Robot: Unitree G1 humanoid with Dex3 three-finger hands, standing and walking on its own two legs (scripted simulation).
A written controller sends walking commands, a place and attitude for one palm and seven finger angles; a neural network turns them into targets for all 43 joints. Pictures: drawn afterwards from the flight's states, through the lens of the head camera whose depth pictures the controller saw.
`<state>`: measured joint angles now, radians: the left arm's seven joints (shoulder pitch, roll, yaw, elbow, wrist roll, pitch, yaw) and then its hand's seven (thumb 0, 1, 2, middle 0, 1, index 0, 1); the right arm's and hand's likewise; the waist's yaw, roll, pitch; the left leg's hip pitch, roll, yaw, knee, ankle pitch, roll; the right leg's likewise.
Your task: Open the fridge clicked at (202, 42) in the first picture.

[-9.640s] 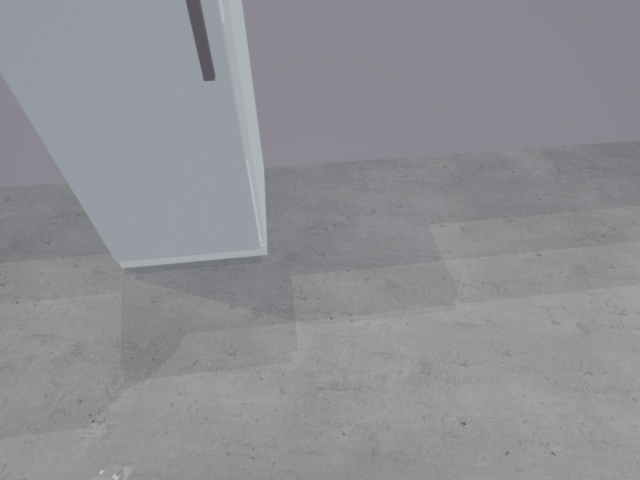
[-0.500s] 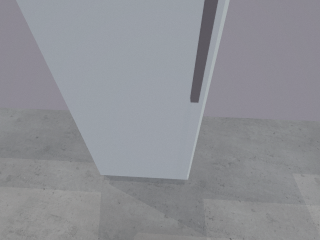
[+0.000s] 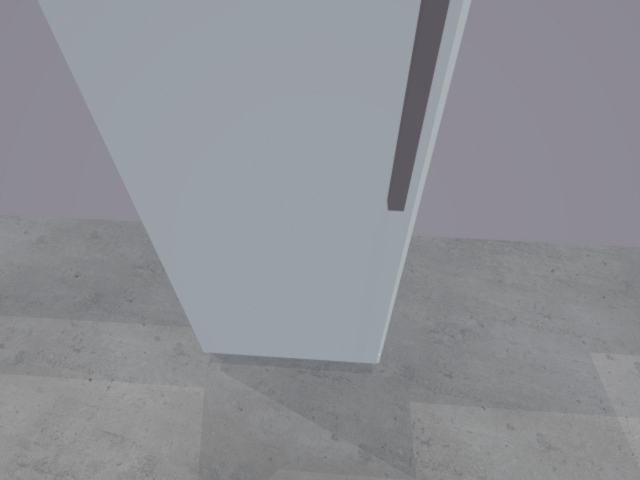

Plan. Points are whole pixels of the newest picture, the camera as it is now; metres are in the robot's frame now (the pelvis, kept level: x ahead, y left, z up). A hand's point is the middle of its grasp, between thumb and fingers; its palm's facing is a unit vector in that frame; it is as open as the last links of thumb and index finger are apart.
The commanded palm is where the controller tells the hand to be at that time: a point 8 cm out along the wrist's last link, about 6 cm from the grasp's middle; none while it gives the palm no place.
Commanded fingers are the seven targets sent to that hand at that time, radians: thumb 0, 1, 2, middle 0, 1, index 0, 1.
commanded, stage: look again from close up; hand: right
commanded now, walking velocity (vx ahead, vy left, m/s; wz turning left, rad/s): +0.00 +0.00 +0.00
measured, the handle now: (411, 104) +0.56 -0.09 +0.21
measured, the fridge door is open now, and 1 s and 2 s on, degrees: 0 0 0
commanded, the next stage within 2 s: none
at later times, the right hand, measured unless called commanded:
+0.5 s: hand out of the picture -0.02 -0.16 -0.18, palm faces +0.03 +0.99 -0.17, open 7.4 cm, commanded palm none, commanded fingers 0.00 -0.90 -0.90 0.20 0.30 0.20 0.30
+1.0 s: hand out of the picture -0.01 -0.16 -0.18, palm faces +0.03 +0.99 -0.16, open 7.4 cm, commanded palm none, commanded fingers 0.00 -0.90 -0.90 0.20 0.30 0.20 0.30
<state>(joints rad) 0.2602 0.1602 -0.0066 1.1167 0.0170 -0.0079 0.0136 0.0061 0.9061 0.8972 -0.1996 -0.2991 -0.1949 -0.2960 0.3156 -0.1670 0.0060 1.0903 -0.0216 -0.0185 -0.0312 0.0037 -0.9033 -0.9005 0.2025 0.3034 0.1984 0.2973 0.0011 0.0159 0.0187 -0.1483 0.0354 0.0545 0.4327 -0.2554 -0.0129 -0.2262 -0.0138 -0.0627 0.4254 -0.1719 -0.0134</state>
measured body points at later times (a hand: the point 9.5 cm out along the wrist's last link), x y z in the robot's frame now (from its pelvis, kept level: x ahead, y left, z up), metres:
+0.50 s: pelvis +0.00 +0.01 +0.00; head +0.01 +0.00 +0.45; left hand +0.01 +0.23 -0.16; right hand -0.02 -0.21 -0.16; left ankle -0.01 +0.13 -0.74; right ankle +0.04 -0.11 -0.74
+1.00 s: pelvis +0.01 +0.00 +0.00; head +0.01 -0.01 +0.45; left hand +0.01 +0.22 -0.16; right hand -0.01 -0.21 -0.16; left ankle -0.01 +0.13 -0.74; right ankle +0.04 -0.11 -0.74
